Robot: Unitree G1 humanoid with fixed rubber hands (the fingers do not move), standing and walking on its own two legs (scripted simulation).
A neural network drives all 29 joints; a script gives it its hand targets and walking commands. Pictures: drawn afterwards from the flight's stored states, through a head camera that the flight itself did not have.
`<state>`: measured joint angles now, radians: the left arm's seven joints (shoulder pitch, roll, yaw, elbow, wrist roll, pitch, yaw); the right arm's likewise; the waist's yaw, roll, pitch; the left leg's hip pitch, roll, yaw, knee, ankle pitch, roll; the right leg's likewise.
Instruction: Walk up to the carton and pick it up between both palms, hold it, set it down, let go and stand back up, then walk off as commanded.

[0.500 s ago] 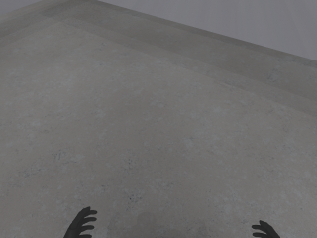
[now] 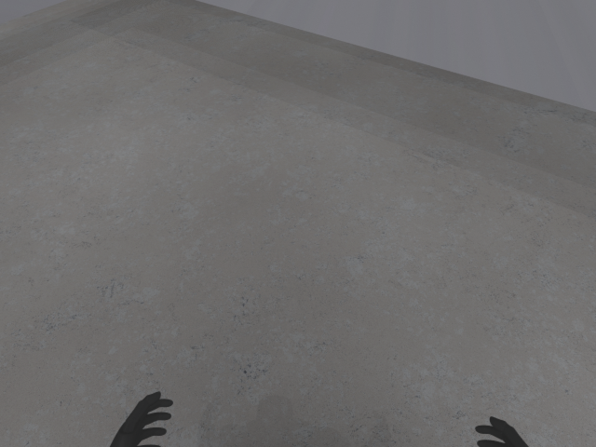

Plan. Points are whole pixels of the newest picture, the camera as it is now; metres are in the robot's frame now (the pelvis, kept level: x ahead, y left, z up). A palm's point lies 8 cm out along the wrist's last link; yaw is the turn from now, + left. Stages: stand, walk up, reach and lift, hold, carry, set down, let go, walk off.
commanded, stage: stand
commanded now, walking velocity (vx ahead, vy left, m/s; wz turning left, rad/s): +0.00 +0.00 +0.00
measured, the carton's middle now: out of the picture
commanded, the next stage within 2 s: walk up in 0.46 s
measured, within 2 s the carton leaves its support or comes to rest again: neither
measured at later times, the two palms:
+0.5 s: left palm out of the picture +0.12 +0.27 -0.10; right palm out of the picture +0.10 -0.27 -0.10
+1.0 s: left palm out of the picture +0.04 +0.37 -0.11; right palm out of the picture +0.08 -0.23 -0.10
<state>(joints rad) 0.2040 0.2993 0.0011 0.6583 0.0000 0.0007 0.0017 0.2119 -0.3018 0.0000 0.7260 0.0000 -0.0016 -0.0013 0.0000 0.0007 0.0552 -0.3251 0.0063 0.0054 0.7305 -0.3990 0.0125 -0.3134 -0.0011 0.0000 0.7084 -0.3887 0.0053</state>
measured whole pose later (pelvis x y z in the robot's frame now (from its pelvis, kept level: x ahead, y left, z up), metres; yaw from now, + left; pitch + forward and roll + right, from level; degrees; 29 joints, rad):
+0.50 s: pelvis +0.00 +0.00 +0.00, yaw +0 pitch -1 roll -1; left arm 0.20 0.30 0.00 0.71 0.00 0.00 0.00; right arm 0.21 -0.30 0.00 0.78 0.00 0.00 0.00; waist 0.00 0.00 0.06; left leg -0.33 0.01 0.01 0.73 -0.40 0.01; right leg -0.31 0.00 0.00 0.71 -0.38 0.01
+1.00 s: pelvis -0.04 +0.06 -0.01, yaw +8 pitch -4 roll -1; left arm 0.17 0.38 0.01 0.73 0.00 0.03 0.01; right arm 0.24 -0.39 0.00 0.79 0.00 0.06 0.08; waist 0.00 -0.02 0.14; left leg -0.38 0.01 -0.07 0.78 -0.34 -0.01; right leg -0.32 -0.15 -0.05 0.80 -0.43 0.04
